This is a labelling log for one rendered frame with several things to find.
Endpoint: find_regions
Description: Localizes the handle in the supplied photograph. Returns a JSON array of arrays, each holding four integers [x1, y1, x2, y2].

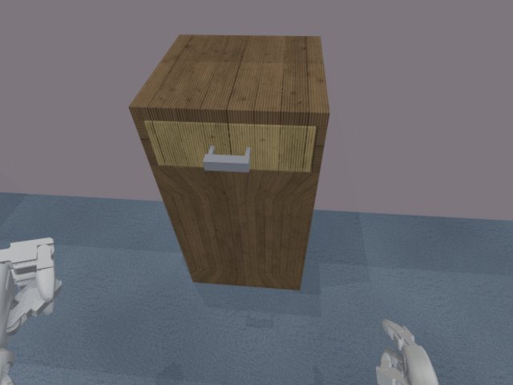
[[203, 146, 251, 172]]

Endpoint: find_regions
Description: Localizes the drawer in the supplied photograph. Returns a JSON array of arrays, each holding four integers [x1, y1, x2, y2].
[[144, 120, 317, 172]]

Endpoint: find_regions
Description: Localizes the right robot hand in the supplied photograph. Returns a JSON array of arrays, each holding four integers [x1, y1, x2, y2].
[[376, 319, 438, 385]]

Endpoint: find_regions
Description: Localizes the left robot hand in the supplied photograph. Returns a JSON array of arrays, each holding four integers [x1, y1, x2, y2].
[[0, 237, 62, 348]]

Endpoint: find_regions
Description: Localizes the cabinet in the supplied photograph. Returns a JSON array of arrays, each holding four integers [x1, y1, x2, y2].
[[129, 34, 329, 290]]

